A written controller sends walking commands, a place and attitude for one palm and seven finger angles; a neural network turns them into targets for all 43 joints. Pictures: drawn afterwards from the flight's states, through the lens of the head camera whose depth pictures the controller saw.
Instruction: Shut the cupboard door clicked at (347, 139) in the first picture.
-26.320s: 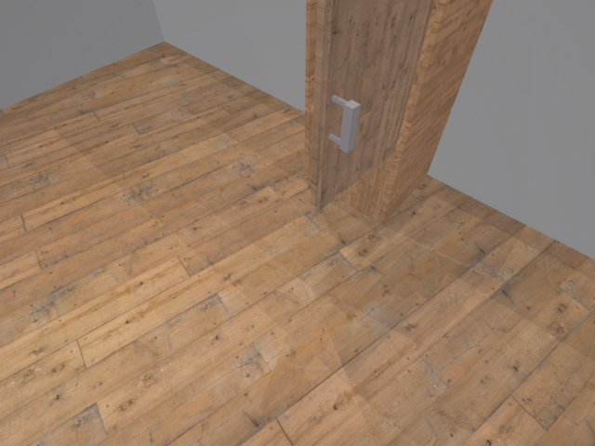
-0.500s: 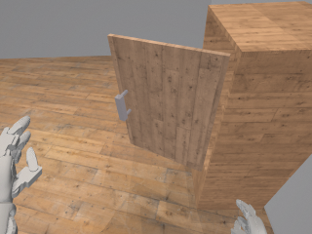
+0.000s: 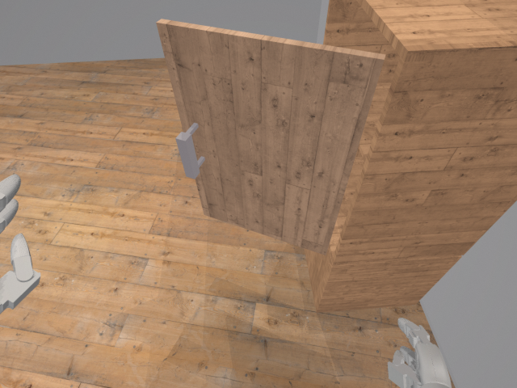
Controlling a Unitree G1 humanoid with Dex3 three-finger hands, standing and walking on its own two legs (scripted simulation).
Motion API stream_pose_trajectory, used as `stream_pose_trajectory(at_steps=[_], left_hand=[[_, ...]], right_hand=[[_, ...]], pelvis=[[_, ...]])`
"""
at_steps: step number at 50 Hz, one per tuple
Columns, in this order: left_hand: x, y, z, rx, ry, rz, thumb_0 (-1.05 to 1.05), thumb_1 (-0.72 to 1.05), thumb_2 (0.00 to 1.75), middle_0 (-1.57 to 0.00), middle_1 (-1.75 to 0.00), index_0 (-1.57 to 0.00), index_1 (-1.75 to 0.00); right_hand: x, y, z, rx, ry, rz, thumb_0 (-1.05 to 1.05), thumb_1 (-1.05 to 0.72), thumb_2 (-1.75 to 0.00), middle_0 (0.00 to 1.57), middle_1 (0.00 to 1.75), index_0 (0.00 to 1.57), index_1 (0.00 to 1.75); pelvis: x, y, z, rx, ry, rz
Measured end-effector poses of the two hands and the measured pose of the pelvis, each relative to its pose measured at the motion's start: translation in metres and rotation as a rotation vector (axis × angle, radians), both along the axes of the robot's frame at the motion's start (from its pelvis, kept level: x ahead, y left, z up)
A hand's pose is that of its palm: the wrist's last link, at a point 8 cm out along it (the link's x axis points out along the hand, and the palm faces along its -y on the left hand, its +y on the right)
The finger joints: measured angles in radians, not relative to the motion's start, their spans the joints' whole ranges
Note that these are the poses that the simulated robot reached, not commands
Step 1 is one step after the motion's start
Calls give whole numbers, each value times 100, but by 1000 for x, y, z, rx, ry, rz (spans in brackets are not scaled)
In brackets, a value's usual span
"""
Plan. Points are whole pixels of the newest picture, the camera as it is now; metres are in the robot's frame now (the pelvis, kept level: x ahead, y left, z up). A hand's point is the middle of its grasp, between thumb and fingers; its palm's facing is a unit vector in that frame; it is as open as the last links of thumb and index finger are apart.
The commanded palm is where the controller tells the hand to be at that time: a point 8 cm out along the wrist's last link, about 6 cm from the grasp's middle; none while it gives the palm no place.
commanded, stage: step back with the hand held close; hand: left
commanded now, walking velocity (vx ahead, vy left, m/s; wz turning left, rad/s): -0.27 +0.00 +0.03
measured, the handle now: (193, 150) +0.62 +0.21 -0.03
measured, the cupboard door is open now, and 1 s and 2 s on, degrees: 64 64 64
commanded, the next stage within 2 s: stop stepping back and stand still in 0.86 s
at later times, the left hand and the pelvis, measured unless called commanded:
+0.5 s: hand out of the picture +0.09 +0.26 +0.17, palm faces +0.52 -0.73 -0.44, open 7.4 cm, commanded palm +0.03 +0.29 +0.18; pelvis -0.09 -0.01 -0.02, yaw +3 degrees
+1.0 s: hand out of the picture -0.03 +0.26 +0.17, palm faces +0.52 -0.74 -0.42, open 7.4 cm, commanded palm -0.06 +0.28 +0.18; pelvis -0.19 -0.02 -0.01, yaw +2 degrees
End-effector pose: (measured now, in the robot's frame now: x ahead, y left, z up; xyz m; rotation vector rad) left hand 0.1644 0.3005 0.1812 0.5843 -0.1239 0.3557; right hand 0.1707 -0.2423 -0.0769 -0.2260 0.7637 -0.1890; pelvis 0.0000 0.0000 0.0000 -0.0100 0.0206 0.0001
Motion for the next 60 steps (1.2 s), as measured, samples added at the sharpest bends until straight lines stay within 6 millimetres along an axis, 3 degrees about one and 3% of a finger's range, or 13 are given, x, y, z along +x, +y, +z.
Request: stream_pose_trajectory(at_steps=[5, 14, 23, 29, 37, 41, 46, 50, 54, 57, 60], left_hand=[[-17, 11, 4, 17, -45, -8, 1, 89, 90, -21, -30, -22, -30], [-64, 18, -14, -21, -82, 44, 1, 89, 90, -21, -30, -22, -30], [-113, 0, -4, 25, -203, 64, 1, 89, 90, -21, -30, -22, -30], [-132, -12, 2, 6, -252, 40, 1, 89, 90, -21, -30, -22, -30], [-148, -2, 4, 47, -226, -11, 1, 89, 90, -21, -30, -22, -30], [-183, 1, 16, 99, -253, 17, 1, 89, 90, -21, -30, -22, -30], [-225, -9, 7, 79, -213, 62, 1, 89, 90, -21, -30, -22, -30], [-237, -11, 3, 2, -222, 70, 1, 89, 90, -21, -30, -22, -30], [-233, -1, -2, -59, -256, 54, 1, 89, 90, -21, -30, -22, -30], [-234, 5, -8, -94, -226, 40, 1, 89, 90, -21, -30, -22, -30], [-248, 2, -8, -92, -177, 16, 1, 89, 90, -21, -30, -21, -30]], right_hand=[[-14, 11, 7, 0, -31, 2, 2, -90, -90, 20, 30, 20, 30], [-52, 20, 3, -7, -50, 43, 2, -90, -90, 20, 30, 20, 30], [-92, 9, -12, -13, -36, 100, 2, -90, -90, 20, 30, 20, 30], [-119, -5, -14, -23, -15, 90, 2, -90, -90, 20, 30, 20, 30], [-163, -7, -9, -48, -8, 31, 2, -90, -90, 20, 30, 20, 30], [-176, -2, -11, -20, -3, 64, 2, -90, -90, 20, 30, 20, 30], [-180, 2, -21, 7, -14, 120, 2, -90, -90, 20, 30, 20, 30], [-189, 9, -9, -2, -13, 127, 2, -90, -90, 20, 30, 20, 30], [-197, 11, 6, -25, -90, 105, 2, -90, -90, 20, 30, 20, 30], [-213, 13, 19, -24, -145, 87, 2, -90, -90, 20, 30, 20, 30], [-238, 13, 30, -20, -173, 67, 2, -90, -90, 20, 30, 20, 30]], pelvis=[[-16, 6, -2, 0, -3, -6], [-54, 7, -10, -14, -23, 16], [-87, -11, -20, -23, -57, 51], [-107, -15, -19, -7, -49, 42], [-143, -11, -16, -62, -37, 89], [-157, -20, -17, -67, 1, 120], [-182, -25, -21, -45, 9, 69], [-192, -20, -10, -4, -9, 39], [-212, -12, -11, -11, -22, 47], [-232, -9, -8, -16, -40, 34], [-250, -9, -4, -20, -40, 34]])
